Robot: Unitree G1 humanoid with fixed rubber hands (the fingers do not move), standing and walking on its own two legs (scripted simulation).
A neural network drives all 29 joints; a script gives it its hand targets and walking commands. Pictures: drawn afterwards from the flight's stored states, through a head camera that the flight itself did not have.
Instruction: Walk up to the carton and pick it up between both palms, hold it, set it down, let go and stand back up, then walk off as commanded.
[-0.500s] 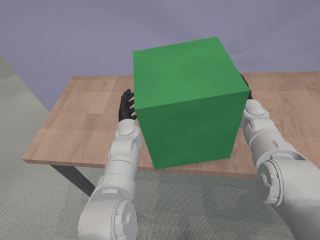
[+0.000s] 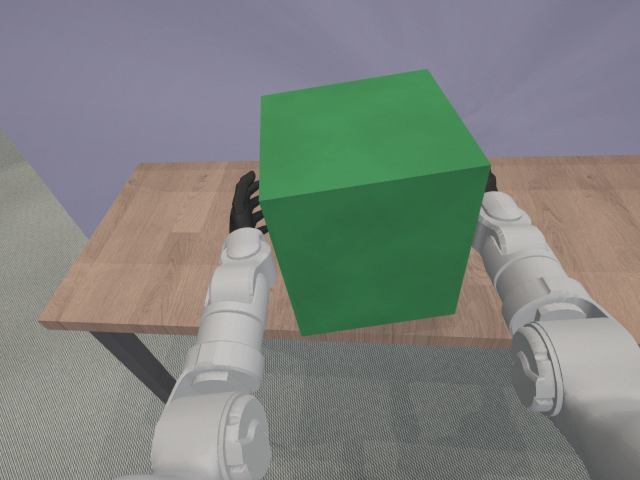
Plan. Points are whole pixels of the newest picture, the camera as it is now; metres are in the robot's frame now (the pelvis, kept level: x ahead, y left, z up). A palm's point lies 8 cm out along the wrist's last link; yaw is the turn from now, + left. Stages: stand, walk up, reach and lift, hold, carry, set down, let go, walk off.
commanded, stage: reach and lift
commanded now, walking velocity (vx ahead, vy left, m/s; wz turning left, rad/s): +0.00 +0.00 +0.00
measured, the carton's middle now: (361, 209) +0.43 +0.04 +0.12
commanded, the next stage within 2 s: hold in 1.30 s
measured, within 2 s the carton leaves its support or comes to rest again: neither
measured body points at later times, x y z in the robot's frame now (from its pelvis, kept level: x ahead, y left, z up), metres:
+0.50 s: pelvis -0.01 +0.00 +0.00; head -0.03 -0.01 +0.45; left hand +0.38 +0.19 +0.16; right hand +0.44 -0.11 +0.16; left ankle +0.02 +0.14 -0.74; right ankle +0.05 -0.12 -0.74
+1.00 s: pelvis +0.00 +0.01 +0.01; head -0.02 +0.01 +0.46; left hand +0.40 +0.19 +0.18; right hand +0.44 -0.11 +0.18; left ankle +0.02 +0.14 -0.74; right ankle +0.05 -0.12 -0.74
